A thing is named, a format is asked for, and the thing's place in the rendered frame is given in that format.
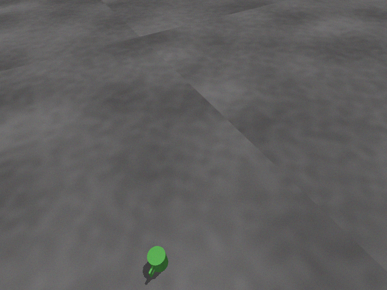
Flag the mug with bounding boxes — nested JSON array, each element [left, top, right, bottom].
[[147, 246, 168, 277]]

